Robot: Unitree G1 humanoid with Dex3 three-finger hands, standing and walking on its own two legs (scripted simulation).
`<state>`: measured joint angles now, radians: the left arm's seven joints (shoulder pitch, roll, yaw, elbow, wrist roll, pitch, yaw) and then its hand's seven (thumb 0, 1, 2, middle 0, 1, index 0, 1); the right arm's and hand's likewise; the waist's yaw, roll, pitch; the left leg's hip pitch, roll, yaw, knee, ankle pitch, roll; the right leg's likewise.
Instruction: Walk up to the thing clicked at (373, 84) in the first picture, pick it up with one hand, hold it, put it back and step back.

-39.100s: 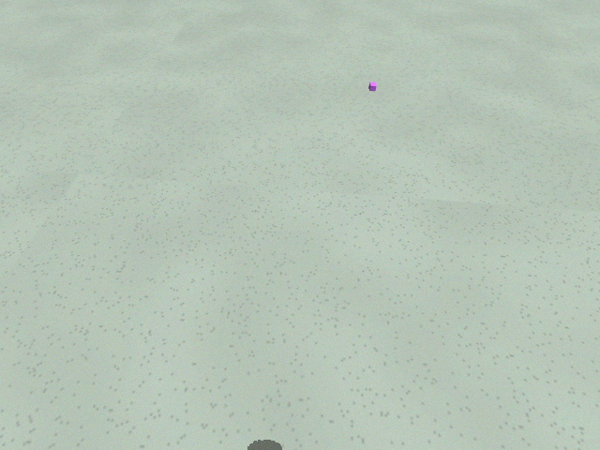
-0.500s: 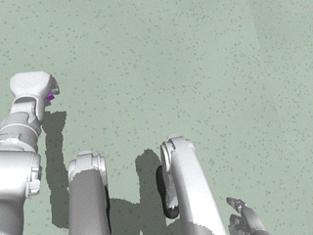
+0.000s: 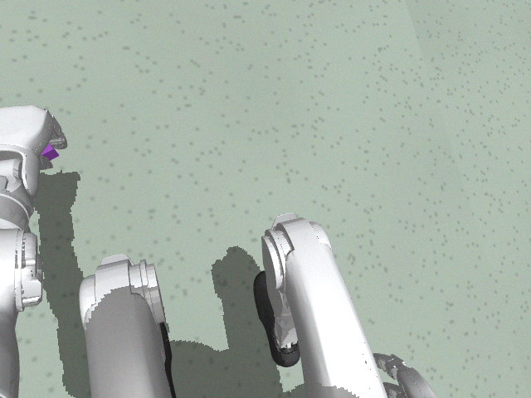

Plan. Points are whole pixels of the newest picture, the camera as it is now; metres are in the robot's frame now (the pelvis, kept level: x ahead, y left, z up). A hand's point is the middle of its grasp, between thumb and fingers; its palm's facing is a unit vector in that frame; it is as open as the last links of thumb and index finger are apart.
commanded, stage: crouch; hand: left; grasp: from above
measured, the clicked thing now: (34, 151) +0.52 +0.25 -0.20
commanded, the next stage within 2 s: lower in 0.22 s
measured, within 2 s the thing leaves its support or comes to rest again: rests again in 1.68 s
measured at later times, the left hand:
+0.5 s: hand (38, 163) +0.49 +0.25 -0.19, palm faces -0.49 -0.04 -0.87, open 4.8 cm
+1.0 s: hand (56, 168) +0.50 +0.24 -0.25, palm faces -0.48 -0.04 -0.87, open 5.1 cm
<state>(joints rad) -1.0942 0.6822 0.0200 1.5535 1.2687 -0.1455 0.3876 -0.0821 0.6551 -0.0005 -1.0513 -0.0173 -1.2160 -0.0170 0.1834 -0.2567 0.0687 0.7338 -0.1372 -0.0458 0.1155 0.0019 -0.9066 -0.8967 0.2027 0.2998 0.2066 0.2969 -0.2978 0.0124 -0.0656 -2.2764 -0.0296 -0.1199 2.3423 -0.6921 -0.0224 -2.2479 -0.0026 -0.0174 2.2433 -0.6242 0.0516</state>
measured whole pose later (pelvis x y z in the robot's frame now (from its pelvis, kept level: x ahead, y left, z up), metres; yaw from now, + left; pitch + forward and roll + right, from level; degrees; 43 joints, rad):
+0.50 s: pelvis +0.00 +0.00 -0.02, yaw -1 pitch +35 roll -8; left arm -1.12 0.73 0.02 1.61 1.28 -0.15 0.40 -0.09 0.65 0.00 -1.06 0.00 -1.23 -0.01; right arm 0.18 -0.28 0.11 0.71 -0.15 -0.05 0.14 0.00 -0.91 -0.90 0.20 0.30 0.21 0.30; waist -0.32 -0.01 -0.03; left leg -2.32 -0.03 -0.15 2.41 -0.71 -0.03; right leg -2.28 0.00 -0.04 2.30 -0.63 0.06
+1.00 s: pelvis +0.01 +0.00 -0.04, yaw -4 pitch +34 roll -10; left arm -1.13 0.82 0.07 1.69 1.32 -0.16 0.51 -0.08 0.66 0.00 -1.05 -0.02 -1.18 -0.01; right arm 0.18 -0.29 0.18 0.69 -0.20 -0.12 0.18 0.00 -0.90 -0.89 0.20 0.30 0.21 0.30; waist -0.37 -0.04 0.05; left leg -2.36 -0.03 -0.18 2.49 -0.73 -0.03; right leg -2.31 0.02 -0.06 2.34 -0.64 0.06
